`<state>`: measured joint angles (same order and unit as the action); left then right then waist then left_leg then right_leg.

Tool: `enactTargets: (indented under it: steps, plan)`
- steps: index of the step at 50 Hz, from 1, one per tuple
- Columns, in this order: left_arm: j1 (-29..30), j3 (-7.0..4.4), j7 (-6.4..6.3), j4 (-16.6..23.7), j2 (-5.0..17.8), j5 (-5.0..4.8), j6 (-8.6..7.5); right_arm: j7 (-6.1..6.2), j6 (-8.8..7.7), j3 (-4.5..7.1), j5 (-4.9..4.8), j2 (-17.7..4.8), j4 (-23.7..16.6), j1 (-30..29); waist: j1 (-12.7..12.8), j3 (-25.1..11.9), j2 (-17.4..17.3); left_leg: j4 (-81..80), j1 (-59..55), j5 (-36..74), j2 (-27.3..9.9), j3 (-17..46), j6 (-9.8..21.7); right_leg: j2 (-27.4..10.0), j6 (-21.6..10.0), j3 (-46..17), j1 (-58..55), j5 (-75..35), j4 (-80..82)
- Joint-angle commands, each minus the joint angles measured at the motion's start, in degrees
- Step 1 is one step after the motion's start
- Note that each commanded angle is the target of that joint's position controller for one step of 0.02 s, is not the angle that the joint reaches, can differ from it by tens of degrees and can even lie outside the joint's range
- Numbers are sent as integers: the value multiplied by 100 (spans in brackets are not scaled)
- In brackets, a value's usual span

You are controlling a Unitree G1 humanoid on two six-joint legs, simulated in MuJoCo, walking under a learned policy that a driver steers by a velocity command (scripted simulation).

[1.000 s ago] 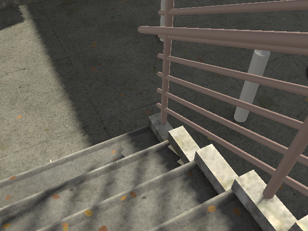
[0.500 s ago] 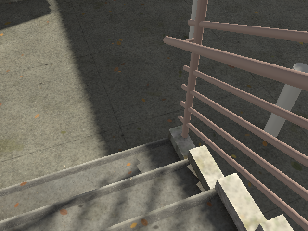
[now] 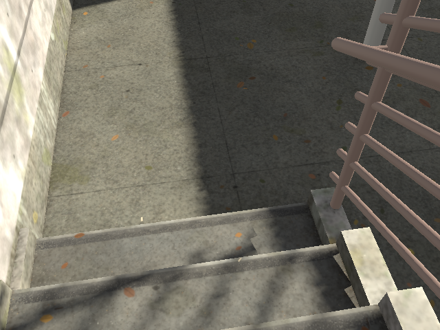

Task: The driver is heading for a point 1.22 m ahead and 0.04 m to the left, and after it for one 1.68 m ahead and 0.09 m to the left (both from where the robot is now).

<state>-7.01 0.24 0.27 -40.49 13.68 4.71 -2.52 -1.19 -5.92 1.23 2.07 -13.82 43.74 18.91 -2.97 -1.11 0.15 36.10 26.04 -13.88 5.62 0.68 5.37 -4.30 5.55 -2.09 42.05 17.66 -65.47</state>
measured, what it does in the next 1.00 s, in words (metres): goes down: right foot, then left foot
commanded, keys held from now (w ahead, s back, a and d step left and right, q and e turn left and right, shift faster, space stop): q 0.20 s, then no key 0.26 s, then w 0.54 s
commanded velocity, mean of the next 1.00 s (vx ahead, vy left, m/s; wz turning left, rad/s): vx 0.17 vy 0.00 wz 0.25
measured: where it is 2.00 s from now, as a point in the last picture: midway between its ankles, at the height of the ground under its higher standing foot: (173, 290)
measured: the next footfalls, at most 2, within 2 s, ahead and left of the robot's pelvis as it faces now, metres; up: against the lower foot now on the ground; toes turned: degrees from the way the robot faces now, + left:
right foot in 0.10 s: +0.07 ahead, -0.12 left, +0.00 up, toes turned +9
left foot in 0.46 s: +0.03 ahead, +0.09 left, +0.01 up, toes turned +16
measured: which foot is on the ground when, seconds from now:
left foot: down 0.00-0.12, up 0.14-0.44, down 0.46-0.76, up 0.78-1.00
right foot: up 0.00-0.08, down 0.10-1.00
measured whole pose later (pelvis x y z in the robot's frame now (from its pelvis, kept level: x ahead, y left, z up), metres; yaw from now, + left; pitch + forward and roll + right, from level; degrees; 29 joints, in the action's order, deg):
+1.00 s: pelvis +0.15 +0.02 -0.02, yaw +14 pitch +2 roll -1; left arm -29.9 -0.9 -0.1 -57.8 8.4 5.3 -5.7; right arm -4.1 -5.4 1.7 5.8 -10.3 44.1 6.9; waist 6.3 -2.2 -0.6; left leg 54.4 37.4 -1.9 -3.3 -0.5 5.7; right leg -0.2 -3.2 4.5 7.3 35.3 -40.6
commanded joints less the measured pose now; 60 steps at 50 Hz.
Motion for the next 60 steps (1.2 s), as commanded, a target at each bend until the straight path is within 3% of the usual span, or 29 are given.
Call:
enactTargets:
  steps: [1, 5, 6, 7, 8, 9, 12, 13, 16, 20, 24, 25, 26, 27, 30, 36, 38, 40, 43, 46, 48, 50, 52, 54, 55, 56, 58, 59, 60]
  plan:
    - [-582, -67, 0, 188, 389, -57, 63, -40, -116, 227, -44, -1037, -697, -304, 212, -296, -349, -1297, 160, 250, -1571, 2516, 1325, 379, -35, 141, -1220, 529, 1033]
    - [-577, -204, -94, 443, 644, -339, -82, -5, 4, 167, -134, -732, -693, -336, 321, -833, -478, -406, -989, 2158, -1661, 3322, 1368, 543, -589, -119, -1728, -666, 3069]
    - [-956, -317, -174, 318, 954, -373, -159, -8, 57, 82, -145, -470, -649, -112, 370, -1132, 13, 305, -450, 1529, -1277, 2885, 946, 43, -1192, -539, -2802, -2160, 3389]
    - [-892, -506, -227, 423, 1541, -406, -193, 8, 47, -50, -81, -17, -764, 387, -25, -1480, 1652, 1578, 1371, -847, -173, 1193, -57, -1372, -3139, -2097, -4448, -5015, 3758]
    - [-1373, -579, -117, 398, 1287, 51, -231, 72, 73, 97, -19, -526, -950, -98, 665, -932, 1187, 2557, 3190, -2747, 175, 723, -619, -2230, -3883, -3279, -4868, -4635, 4191]
    - [-1423, -514, -129, 208, 1005, 40, -241, 142, 189, 111, 63, -596, -828, -337, 712, -671, 165, 3478, 3496, -2314, -206, 791, -795, -2171, -3505, -2983, -4568, -4101, 4223]
    - [-350, -327, -32, 300, 215, -384, -228, 207, 380, 22, 262, -385, -573, -34, 255, -692, 349, 5061, 2950, -933, -499, 409, -1130, -931, -2352, -1127, -3253, -3800, 4029]
    - [-147, -323, -14, 341, 269, -319, -204, 87, 403, -25, 355, -301, -581, 27, 175, -740, 292, 5445, 2688, -632, -426, 192, -1105, -657, -2265, -780, -2786, -3623, 4069]
    - [-594, -289, 55, 107, 354, -210, -234, -62, 391, 46, 214, -428, -312, 178, 372, -596, 283, 4724, 2511, 167, -463, 92, -1194, -471, -2280, -291, -2679, -3135, 4210]
    - [-123, -44, 405, -243, 260, -496, -303, -505, 416, -40, 251, 46, 227, 417, -24, -362, 493, 2141, 93, 182, -1315, -81, -1428, -301, -1325, -58, -1351, -1299, 4193]
    - [-169, -69, 812, -641, 720, -667, -338, -459, 255, 207, -89, -617, 295, 417, -226, -544, 319, 38, -1338, 1002, -1067, -168, -1175, -617, -906, -579, -1981, -1478, 3786]
    - [-742, -186, 707, -680, 763, -604, -304, -348, 237, 242, -107, -1054, 134, 18, 336, -575, -334, -449, -1294, 688, -1062, 16, -707, -416, -999, -405, -2265, 226, 3803]
    - [-1042, -340, 566, -805, 1106, -481, -285, -266, 244, 329, 21, -1137, 17, -429, 628, -260, -302, -610, -950, -1215, -890, -140, -332, -167, -1153, -80, -2217, 1868, 3921]
    - [-770, -383, 500, -669, 1106, -407, -292, -220, 294, 372, -57, -1048, 59, -493, 582, 203, -371, -1141, -14, -3009, -931, 216, -79, -16, -1187, 270, -2392, 2550, 3910]
    - [-843, -330, 340, -796, 459, -410, -373, -102, 256, 254, -167, -413, 171, -275, 556, 523, -277, -1458, -124, -2814, -1066, 475, 261, 35, -1405, 435, -2726, 2340, 3895]
    - [-619, -456, 175, -587, 387, -211, -412, 6, 83, 379, 40, -624, 151, -64, 365, 578, -252, -1195, -592, -2061, -1262, 869, 836, 174, -1791, 274, -2957, 1147, 3549]
    - [-1351, -492, 96, -768, 395, -152, -506, 15, 51, 370, 99, -494, 91, -281, 673, 611, 134, -209, 239, -1866, -929, 501, 783, -185, -2215, -483, -3668, 1027, 3790]
    - [-2454, -526, 47, -1080, 510, -107, -625, -64, -24, 233, 257, -11, -166, -921, 1130, 573, 978, 2063, 2095, -2028, -483, 14, 325, -1607, -3036, -2595, -5167, 85, 4590]
    - [-2631, -415, 36, -1369, 351, -97, -531, -115, -69, 200, 234, 54, -357, -1450, 1072, 742, 91, 3117, 3271, -1735, -852, 429, 64, -1670, -2595, -2092, -5352, -997, 4269]
    - [-1828, -251, 31, -1259, -39, -60, -357, -210, -42, 167, 341, 108, -249, -1397, 714, 598, 345, 2239, 1842, -755, -871, -198, 111, -830, -2215, -826, -3340, -303, 4084]
    - [-1565, -185, 30, -1278, -42, 136, -299, -389, 35, 89, 407, 230, 109, -389, 207, 595, 395, 2672, 36, 737, -662, -513, 188, -522, -2087, -231, -1339, -105, 3607]
    - [-2566, -82, -190, -1686, -251, 54, -466, -280, 37, 52, 368, 24, -401, -2013, 1184, 575, 299, 475, 3009, 3107, -1428, 495, -153, -912, -1855, -816, -4267, 340, 2722]
    - [-3154, -44, -316, -1935, -253, 98, -493, -292, 93, -202, 249, 364, -256, -2289, 1369, 894, -110, -1362, 1854, 4963, -1528, 148, -125, -418, -1439, -316, -3060, 737, 2276]
    - [-2775, -72, 52, -1845, 231, 341, -400, -349, 256, -144, 405, 218, -205, -2077, 892, 997, 386, -40, -1040, 4631, -1097, -537, -151, -504, -1539, -313, -453, 1637, 2830]
    - [-2551, -87, 142, -1770, 232, 225, -407, -360, 306, -92, 503, 98, -125, -1760, 613, 1123, 355, 154, -1618, 4131, -1073, -532, -195, -562, -1479, -275, -75, 1858, 2718]
    - [-2252, -187, 256, -1679, 549, 116, -340, -334, 354, 38, 467, -188, 105, -1286, 277, 1082, 50, -121, -2240, 3408, -939, -729, -303, -516, -1372, -136, -178, 1940, 2089]
    - [-1757, -283, 562, -1825, 1087, 258, -221, -213, 288, 475, 296, -1124, 959, 1202, -795, 485, -353, -1148, -3817, 3463, -1062, -515, -158, -406, -825, -76, -995, 397, -677]
    - [-2752, -238, 678, -2287, 482, 138, -200, -201, 327, 607, 532, -1403, 1393, 2404, -955, -458, -1522, -518, -5307, 4206, -1510, -53, 473, 536, -507, 91, -526, 2212, -3614]
    - [-4090, -139, 782, -2168, -399, 6, -257, -343, 275, 514, 434, -1693, 1252, 2487, 29, -2330, -1756, 632, -6655, 6086, -2195, 1232, 1150, 813, -665, -315, 92, 2566, -4908]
